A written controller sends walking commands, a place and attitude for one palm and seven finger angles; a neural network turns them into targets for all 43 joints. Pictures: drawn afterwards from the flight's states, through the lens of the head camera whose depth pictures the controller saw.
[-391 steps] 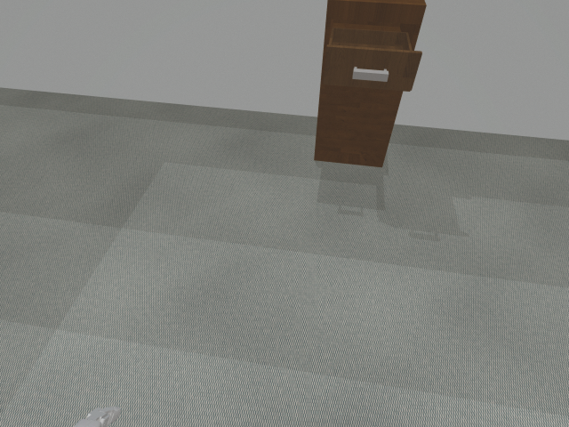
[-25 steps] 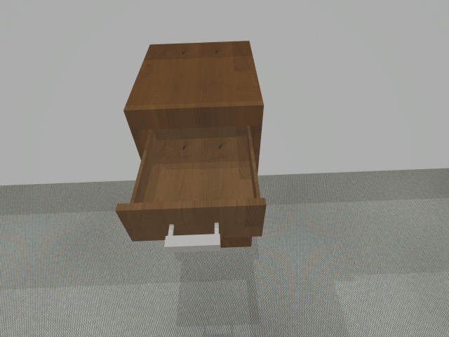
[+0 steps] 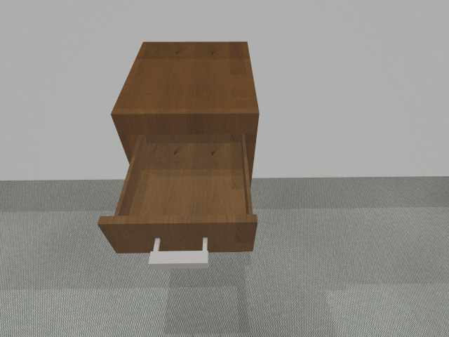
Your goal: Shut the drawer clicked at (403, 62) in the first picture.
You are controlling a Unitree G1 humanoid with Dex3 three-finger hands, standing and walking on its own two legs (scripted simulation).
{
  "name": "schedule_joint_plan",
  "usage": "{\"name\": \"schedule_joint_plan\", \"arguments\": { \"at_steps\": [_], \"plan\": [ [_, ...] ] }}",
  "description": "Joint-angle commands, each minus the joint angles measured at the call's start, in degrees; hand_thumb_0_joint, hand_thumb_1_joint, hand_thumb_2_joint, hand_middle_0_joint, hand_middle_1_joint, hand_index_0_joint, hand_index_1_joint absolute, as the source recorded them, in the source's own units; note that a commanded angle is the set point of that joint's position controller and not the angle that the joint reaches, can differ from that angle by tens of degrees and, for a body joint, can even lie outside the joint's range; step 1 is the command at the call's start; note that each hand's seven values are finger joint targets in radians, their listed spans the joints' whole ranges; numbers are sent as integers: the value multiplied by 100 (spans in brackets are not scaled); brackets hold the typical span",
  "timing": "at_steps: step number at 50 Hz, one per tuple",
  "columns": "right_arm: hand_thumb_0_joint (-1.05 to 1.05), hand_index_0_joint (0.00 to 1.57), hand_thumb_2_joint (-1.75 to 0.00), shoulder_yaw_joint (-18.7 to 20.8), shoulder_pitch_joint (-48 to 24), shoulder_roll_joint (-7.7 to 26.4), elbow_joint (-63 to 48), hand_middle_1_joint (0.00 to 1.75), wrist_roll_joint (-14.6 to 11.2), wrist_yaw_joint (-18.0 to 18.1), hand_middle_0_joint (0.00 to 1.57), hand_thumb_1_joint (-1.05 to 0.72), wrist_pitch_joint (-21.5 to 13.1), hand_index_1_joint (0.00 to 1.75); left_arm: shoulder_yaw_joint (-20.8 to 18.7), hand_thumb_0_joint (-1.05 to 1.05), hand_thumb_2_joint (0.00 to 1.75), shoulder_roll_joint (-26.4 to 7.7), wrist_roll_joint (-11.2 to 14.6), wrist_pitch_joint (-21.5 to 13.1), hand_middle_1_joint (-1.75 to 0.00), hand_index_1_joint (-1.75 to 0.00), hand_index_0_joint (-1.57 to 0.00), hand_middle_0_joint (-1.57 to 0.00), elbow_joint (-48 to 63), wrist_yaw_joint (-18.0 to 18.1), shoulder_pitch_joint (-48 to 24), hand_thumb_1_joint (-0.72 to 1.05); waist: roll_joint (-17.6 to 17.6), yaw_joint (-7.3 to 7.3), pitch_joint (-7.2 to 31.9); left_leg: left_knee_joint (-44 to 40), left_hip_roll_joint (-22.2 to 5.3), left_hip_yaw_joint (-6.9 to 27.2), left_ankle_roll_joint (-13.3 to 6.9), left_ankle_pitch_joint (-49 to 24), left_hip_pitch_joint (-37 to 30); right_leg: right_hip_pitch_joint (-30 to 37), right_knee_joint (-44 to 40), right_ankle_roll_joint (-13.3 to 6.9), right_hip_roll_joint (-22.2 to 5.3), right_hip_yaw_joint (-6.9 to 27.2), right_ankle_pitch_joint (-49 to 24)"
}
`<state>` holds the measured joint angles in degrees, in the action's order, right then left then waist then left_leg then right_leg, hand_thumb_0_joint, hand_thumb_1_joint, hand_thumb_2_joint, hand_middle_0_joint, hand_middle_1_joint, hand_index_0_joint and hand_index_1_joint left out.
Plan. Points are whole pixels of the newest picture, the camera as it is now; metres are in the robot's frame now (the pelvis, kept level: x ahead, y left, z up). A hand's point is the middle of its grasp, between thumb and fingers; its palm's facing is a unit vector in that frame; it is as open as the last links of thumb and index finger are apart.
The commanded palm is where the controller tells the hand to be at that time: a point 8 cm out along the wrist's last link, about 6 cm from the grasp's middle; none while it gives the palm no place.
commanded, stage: shuffle to correct the standing spot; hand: left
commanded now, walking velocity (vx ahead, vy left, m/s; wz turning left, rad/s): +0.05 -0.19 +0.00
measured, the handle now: (180, 250) +0.32 +0.12 -0.10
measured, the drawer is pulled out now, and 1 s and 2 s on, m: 0.28 0.28 0.28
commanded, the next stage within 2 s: come to a stop and stand still in 0.36 s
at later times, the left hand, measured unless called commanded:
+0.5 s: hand out of the picture +0.03 +0.10 -0.18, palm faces +0.05 -0.98 -0.20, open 7.4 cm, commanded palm none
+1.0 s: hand out of the picture +0.01 +0.09 -0.17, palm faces +0.02 -0.97 -0.25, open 7.4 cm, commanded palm none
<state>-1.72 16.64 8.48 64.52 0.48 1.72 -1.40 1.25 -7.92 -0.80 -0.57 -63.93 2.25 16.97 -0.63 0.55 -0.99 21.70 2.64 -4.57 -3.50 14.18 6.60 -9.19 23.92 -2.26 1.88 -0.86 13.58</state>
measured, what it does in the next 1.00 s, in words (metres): steps on the spot: left foot, then right foot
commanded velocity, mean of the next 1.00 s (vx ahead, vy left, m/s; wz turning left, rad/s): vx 0.01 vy -0.05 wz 0.01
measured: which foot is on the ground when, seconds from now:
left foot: down 0.00-0.38, up 0.40-0.74, down 0.76-1.00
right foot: down 0.00-0.78, up 0.80-0.88, down 0.90-1.00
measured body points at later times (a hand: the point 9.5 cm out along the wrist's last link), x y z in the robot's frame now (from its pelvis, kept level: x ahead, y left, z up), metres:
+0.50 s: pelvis +0.03 -0.07 -0.01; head +0.05 -0.07 +0.44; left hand +0.02 +0.15 -0.17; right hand +0.03 -0.31 -0.16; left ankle -0.03 +0.05 -0.70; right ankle -0.01 -0.09 -0.74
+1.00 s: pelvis +0.01 -0.10 -0.01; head +0.03 -0.11 +0.44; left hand +0.01 +0.14 -0.15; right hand -0.01 -0.30 -0.18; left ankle +0.07 +0.00 -0.74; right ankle -0.01 -0.18 -0.74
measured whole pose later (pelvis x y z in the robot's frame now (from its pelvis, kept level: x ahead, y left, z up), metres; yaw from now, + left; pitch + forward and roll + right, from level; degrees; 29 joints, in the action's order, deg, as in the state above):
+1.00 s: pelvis +0.01 -0.10 -0.01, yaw +1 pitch -1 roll +1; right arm -0.3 18.3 7.8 61.9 1.0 1.1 2.2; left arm 0.0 -9.5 -1.2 0.9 -58.5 2.0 17.6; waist -1.5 0.8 -3.3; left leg 28.8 2.4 -2.6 -1.9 14.0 17.4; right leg -10.5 30.1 -3.1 2.0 -0.9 18.4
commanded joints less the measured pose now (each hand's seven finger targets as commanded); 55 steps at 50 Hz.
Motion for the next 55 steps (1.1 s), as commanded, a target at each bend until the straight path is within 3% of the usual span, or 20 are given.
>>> {"name": "schedule_joint_plan", "arguments": {
  "at_steps": [1,12,16,19,22,24,29,32,34,36,37,38,39,40,43,46,48,50,53,55],
  "plan": [
    [0,20,-90,154,433,597,-35,30,22,56,20,-90,-78,30,-97,0,90,-406,12,-21,-30,-30,-20,-20,196,-28,402,90,140,-19,-407,-599,-1033,1071,-55,-332,279,-300,-228,-56,-570,453,-386],
    [0,20,-90,403,539,913,-61,30,76,220,20,-90,20,30,-285,0,90,-443,-78,136,-30,-30,-20,-20,470,-123,514,90,-167,-13,-177,-139,-1597,1314,-378,-1690,-111,-818,528,-56,-335,171,-464],
    [0,20,-90,428,416,821,-145,30,59,235,20,-90,62,30,-364,0,90,-590,-80,153,-30,-30,-20,-20,538,-108,666,90,390,-46,13,496,-1194,705,-95,-1298,372,-156,243,-159,-620,609,-1909],
    [0,20,-90,390,389,541,-219,30,21,247,20,-90,154,30,-448,0,90,-854,-87,179,-30,-30,-20,-20,515,-51,880,90,1460,-122,46,1951,-350,-89,249,1293,1536,892,-378,-438,-1295,1470,-3864],
    [0,20,-90,425,-12,596,-315,30,11,267,20,-90,181,30,-485,0,90,-768,-102,221,-30,-30,-20,-20,670,21,775,90,695,-205,-117,3561,-389,233,267,1752,2170,961,-423,-978,-1394,1408,-4744],
    [0,20,-90,426,-40,565,-335,30,7,257,20,-90,181,30,-491,0,90,-765,-81,200,-30,-30,-20,-20,803,39,652,90,128,-163,18,3656,-394,216,289,1599,2230,1133,-395,-1025,-1311,1279,-4783],
    [0,20,-90,312,150,301,-341,30,-55,189,20,-90,227,30,-372,0,90,-675,-15,-9,-30,-30,-20,-20,758,124,458,90,-166,44,-72,2977,-404,530,311,820,1926,720,-884,324,-1199,1368,-3500],
    [0,20,-90,294,536,399,-264,30,-82,219,20,-90,201,30,-369,0,90,-742,17,-61,-30,-30,-20,-20,721,126,244,90,430,187,-127,1815,-216,323,278,888,1415,841,-860,875,-1020,1003,-4883],
    [0,20,-90,305,1089,454,-153,30,-103,264,20,-90,142,30,-414,0,90,-876,60,-62,-30,-30,-20,-20,761,107,23,90,679,381,27,964,20,89,142,455,641,746,-487,916,-828,644,-5860],
    [0,20,-90,284,1488,487,-12,30,-68,281,20,-90,75,30,-419,0,90,-886,139,-49,-30,-30,-20,-20,793,69,-122,90,351,544,-29,160,-45,137,-28,-604,-212,134,43,919,-663,409,-5175],
    [0,20,-90,286,1461,577,-36,30,-16,303,20,-90,52,30,-411,0,90,-812,189,-36,-30,-30,-20,-20,828,43,-95,90,-126,478,-185,-129,-462,620,-251,-733,-215,-233,492,1008,-460,396,-4233],
    [0,20,-90,290,1115,719,-224,30,35,317,20,-90,56,30,-373,0,90,-621,228,16,-30,-30,-20,-20,811,35,127,90,-809,259,-326,-390,-1279,1572,-715,-805,311,-496,1058,1005,-263,403,-2448],
    [0,20,-90,231,507,649,-475,30,14,278,20,-90,87,30,-319,0,90,-433,222,122,-30,-30,-20,-20,736,85,439,90,-1497,-107,-722,-875,-1995,2306,-1088,-355,1577,-120,1788,703,-225,500,809],
    [0,20,-90,208,-201,504,-684,30,25,204,20,-90,123,30,-331,0,90,-486,111,241,-30,-30,-20,-20,619,124,822,90,-1371,-477,-1046,-1113,-1991,2268,-965,480,2914,505,2356,316,-406,839,1724],
    [0,20,-90,234,-552,632,-858,30,89,80,20,-90,158,30,-273,0,90,-436,-56,203,-30,-30,-20,-20,556,13,1130,90,-301,-679,-940,-881,-1315,1873,-456,1658,2894,514,847,55,-455,552,1207],
    [0,20,-90,305,235,542,-699,30,38,3,20,-90,214,30,-202,0,90,-662,-53,78,-30,-30,-20,-20,673,-15,560,90,1249,-100,-577,119,-433,995,69,1163,1296,-703,-952,-155,-898,1317,1957],
    [0,20,-90,312,523,476,-494,30,66,-20,20,-90,218,30,-232,0,90,-757,2,51,-30,-30,-20,-20,855,-27,58,90,1389,91,-304,740,-403,737,186,508,384,-1393,-1223,-337,-1120,1414,2345],
    [0,20,-90,251,693,359,-358,30,57,-21,20,-90,178,30,-203,0,90,-738,38,21,-30,-30,-20,-20,877,-19,-20,90,633,182,-275,577,-486,811,158,110,65,-1499,-1048,-309,-1016,1218,1726],
    [0,20,-90,164,591,375,-280,30,31,3,20,-90,24,30,-120,0,90,-541,80,-62,-30,-30,-20,-20,652,-7,445,90,10,-26,-185,-40,-810,1065,37,-436,436,-572,-584,-92,-662,813,117],
    [0,20,-90,171,523,424,-262,30,12,9,20,-90,48,30,-101,0,90,-496,52,-36,-30,-30,-20,-20,562,9,567,90,57,-59,-543,-194,-846,1055,69,75,742,-590,-736,-86,-654,857,502]
  ]
}}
